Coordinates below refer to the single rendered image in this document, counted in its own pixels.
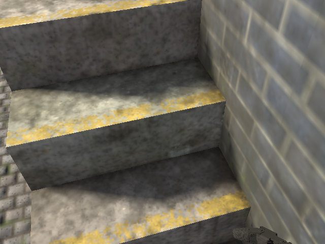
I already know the robot right hand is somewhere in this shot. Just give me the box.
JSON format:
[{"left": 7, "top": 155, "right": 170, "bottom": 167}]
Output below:
[{"left": 233, "top": 226, "right": 292, "bottom": 244}]

